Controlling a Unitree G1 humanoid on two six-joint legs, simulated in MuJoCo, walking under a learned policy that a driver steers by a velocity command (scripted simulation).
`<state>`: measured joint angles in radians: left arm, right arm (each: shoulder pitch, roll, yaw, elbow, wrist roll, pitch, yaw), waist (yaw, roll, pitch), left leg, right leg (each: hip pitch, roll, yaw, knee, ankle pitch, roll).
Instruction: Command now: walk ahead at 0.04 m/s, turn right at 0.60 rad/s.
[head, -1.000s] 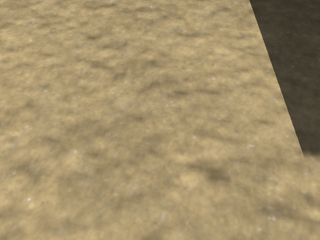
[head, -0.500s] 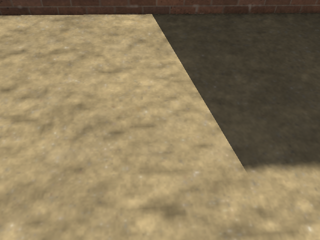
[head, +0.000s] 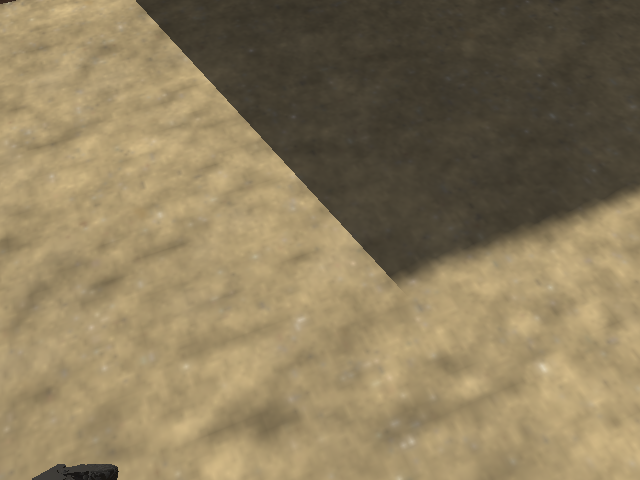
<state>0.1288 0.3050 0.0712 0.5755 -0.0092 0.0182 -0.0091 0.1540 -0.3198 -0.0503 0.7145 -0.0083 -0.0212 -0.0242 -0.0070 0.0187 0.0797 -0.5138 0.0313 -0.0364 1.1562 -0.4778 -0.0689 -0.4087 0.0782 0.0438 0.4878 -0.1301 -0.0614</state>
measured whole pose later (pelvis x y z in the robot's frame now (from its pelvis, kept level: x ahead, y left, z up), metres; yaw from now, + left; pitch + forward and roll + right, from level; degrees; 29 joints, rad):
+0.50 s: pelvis +0.03 +0.05 +0.01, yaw -18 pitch +1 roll -1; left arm 0.20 0.33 0.10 0.63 -0.02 0.08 0.02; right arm 0.16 -0.25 -0.05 0.66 -0.02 0.01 -0.04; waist -0.01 -0.03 0.06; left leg -0.27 0.05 0.07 0.46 -0.21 0.01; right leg -0.50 0.01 0.05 1.04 -0.40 0.10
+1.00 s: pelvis +0.02 +0.00 +0.01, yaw -28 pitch +0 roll +0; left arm 0.13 0.23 0.03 0.67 0.01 0.02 0.01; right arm 0.18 -0.29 -0.06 0.74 0.00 0.03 -0.02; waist -0.01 0.03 0.03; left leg -0.34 0.06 -0.02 0.71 -0.37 -0.08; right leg -0.23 0.07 0.02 0.48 -0.25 -0.06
